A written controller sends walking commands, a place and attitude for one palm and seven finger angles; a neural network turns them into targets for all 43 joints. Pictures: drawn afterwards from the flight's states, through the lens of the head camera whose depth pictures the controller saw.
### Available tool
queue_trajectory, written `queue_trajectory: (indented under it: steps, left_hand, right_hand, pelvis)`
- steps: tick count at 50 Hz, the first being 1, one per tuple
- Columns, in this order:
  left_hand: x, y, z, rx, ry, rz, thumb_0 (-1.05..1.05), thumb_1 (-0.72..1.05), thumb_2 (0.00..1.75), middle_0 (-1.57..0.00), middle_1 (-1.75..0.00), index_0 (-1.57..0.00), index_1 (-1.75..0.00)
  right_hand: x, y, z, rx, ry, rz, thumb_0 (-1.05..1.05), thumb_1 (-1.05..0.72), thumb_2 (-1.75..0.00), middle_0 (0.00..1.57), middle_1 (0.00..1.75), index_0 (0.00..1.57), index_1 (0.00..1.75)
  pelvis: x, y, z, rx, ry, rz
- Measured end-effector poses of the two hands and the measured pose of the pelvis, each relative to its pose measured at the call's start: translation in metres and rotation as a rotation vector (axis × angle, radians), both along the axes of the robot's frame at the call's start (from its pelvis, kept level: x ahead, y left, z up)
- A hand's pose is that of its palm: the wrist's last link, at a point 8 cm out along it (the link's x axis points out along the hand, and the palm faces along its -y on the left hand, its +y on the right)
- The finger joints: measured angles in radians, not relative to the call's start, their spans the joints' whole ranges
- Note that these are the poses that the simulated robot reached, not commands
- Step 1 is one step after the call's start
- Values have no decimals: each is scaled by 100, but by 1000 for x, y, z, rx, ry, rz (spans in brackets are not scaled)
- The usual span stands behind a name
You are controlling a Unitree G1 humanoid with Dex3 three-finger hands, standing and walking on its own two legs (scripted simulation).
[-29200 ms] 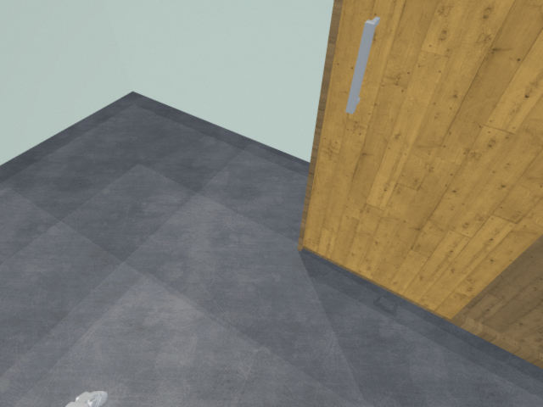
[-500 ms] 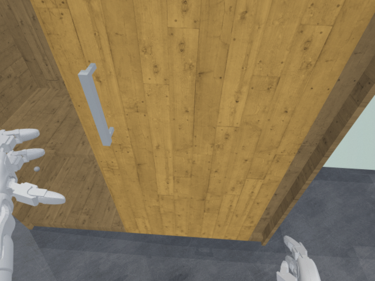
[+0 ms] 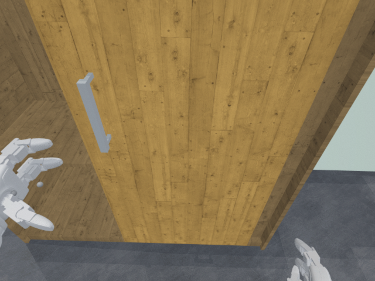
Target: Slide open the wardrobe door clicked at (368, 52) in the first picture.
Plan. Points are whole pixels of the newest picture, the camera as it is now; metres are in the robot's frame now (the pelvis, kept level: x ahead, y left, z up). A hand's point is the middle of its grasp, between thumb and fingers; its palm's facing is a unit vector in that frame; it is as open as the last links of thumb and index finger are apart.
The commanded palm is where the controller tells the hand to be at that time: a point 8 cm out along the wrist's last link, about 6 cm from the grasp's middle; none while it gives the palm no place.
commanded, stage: draw the hand back to the body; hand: left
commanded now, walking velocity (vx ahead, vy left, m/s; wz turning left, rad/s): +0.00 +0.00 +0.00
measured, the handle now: (97, 115) +0.45 +0.29 +0.13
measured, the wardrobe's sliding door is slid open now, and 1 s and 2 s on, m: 0.52 0.52 0.52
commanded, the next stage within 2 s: step back with the hand held close in 1.08 s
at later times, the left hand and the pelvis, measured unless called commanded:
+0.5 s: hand (48, 172) +0.24 +0.28 +0.17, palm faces +0.47 -0.81 -0.36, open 10.8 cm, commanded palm +0.18 +0.31 +0.18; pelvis +0.03 +0.00 +0.02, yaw -1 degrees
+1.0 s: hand (68, 173) +0.23 +0.24 +0.17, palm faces +0.43 -0.82 -0.39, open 7.5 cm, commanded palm +0.19 +0.27 +0.19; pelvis +0.05 -0.02 +0.02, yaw -1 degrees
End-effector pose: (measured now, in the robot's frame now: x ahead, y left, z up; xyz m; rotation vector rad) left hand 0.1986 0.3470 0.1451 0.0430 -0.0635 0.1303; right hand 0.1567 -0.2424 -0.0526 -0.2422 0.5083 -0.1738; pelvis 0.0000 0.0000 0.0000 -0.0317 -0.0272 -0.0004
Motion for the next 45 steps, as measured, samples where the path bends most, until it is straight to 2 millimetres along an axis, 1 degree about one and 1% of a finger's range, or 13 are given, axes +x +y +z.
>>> queue_trajectory:
  steps: [1, 2, 5, 8, 12, 16, 21, 29, 34, 39, 45]
  left_hand:
    - [-2, -2, 1, 3, -1, 0, -2, -51, 21, -25, -113, -25, -113]
    - [-3, -3, 3, 50, 7, 32, -2, -50, 22, -25, -112, -25, -112]
    - [-6, -3, 9, 177, 3, 188, -1, -44, 25, -25, -109, -25, -108]
    - [-13, -7, 13, 246, -11, 296, -1, -35, 29, -25, -104, -25, -103]
    - [-18, -13, 19, 294, -32, 364, -1, -23, 35, -24, -96, -24, -96]
    - [-16, -18, 23, 320, -39, 387, -1, -9, 42, -24, -88, -24, -88]
    - [-9, -26, 31, 347, -49, 377, -1, 9, 50, -24, -78, -23, -78]
    - [-1, -44, 40, 379, -54, 329, 0, 37, 64, -23, -61, -22, -61]
    - [-1, -56, 44, 391, -58, 311, 0, 55, 73, -22, -51, -22, -50]
    - [-2, -66, 47, 395, -67, 298, 1, 72, 81, -22, -41, -21, -40]
    - [-4, -70, 46, 397, -53, 308, 1, 84, 87, -21, -34, -21, -33]
  right_hand:
    - [3, 4, 1, 2, -6, 9, 1, -90, -90, 20, 30, 20, 30]
    - [5, 7, 2, -3, -7, 25, 1, -90, -90, 20, 30, 20, 30]
    - [14, 19, 3, -3, 6, 67, 1, -90, -90, 20, 30, 20, 30]
    - [21, 29, 3, 8, 27, 86, 1, -90, -90, 20, 30, 20, 30]
    - [29, 37, 0, 18, 66, 102, 1, -90, -90, 20, 30, 20, 30]
    - [35, 40, -4, 23, 104, 107, 1, -90, -90, 21, 30, 20, 30]
    - [41, 36, -5, 30, 126, 97, 1, -90, -90, 21, 30, 20, 30]
    - [51, 19, -3, 32, 132, 65, 1, -90, -90, 20, 30, 20, 30]
    - [57, 8, -2, 30, 135, 52, 1, -90, -90, 20, 30, 20, 30]
    - [61, 1, -3, 32, 135, 48, 1, -90, -90, 20, 30, 20, 30]
    - [64, -2, -5, 41, 144, 47, 1, -90, -90, 20, 30, 20, 30]
  pelvis:
    - [0, 1, 0, 0, -3, 2]
    - [0, 1, 1, -1, -7, 4]
    - [-1, 4, 4, 1, -13, 5]
    - [1, 6, 8, 8, -14, -1]
    - [7, 8, 11, 15, -23, -5]
    - [15, 9, 14, 22, -34, -9]
    - [24, 7, 16, 28, -42, -17]
    - [37, 0, 17, 34, -44, -27]
    - [43, -6, 17, 36, -43, -29]
    - [45, -12, 16, 38, -43, -26]
    - [46, -19, 16, 39, -43, -23]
